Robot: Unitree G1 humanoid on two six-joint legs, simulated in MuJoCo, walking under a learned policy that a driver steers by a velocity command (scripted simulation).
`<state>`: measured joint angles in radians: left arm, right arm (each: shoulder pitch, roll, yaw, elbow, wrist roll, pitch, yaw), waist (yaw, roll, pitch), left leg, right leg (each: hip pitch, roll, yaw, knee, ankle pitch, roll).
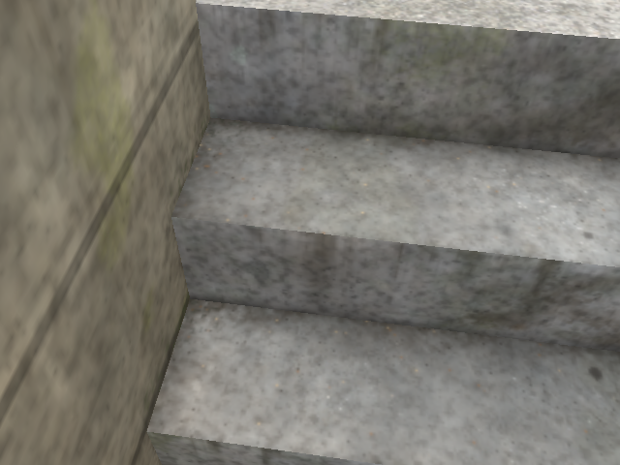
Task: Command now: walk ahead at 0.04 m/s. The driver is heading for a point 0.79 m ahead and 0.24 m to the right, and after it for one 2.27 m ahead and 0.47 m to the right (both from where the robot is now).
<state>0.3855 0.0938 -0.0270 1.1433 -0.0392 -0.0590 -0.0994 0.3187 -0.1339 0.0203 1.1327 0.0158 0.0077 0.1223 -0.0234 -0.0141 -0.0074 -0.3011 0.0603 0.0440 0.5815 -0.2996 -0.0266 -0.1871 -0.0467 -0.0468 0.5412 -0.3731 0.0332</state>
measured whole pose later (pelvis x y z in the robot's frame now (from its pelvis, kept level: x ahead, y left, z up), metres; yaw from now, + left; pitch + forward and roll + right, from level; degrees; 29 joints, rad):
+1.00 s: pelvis +0.10 -0.09 +0.05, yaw +1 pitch +10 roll +0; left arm 0.12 0.20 -0.05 0.89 0.02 -0.02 -0.08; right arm 0.35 -0.29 -0.01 1.13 -0.09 -0.05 0.18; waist 0.04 0.07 -0.17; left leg -0.41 0.19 0.01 0.68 0.07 0.09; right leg -1.04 0.07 -0.02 1.53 -0.68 -0.12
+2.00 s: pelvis +0.55 -0.08 +0.45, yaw -4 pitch +9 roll -2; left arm -0.07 0.13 -0.05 0.73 -0.02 0.03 -0.05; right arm 0.45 -0.14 0.02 1.12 -0.04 -0.10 0.18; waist 0.01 0.07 -0.14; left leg -0.14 0.02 0.18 0.25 -0.07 0.07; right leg -1.25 0.00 -0.12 1.64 -0.29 -0.20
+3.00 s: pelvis +0.82 -0.09 +0.73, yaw -27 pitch +3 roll +2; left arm 0.31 0.28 0.03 0.87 0.11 -0.06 -0.07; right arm 0.35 -0.14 0.04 0.78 -0.08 -0.08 0.02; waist -0.07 -0.06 -0.09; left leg -0.56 0.08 0.09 1.23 -0.74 0.04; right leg -0.86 0.07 0.14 1.86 -0.12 -0.05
